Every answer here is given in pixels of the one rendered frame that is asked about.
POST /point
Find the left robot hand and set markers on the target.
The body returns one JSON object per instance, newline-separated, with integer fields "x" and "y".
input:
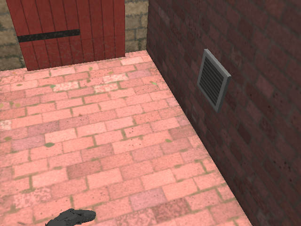
{"x": 72, "y": 217}

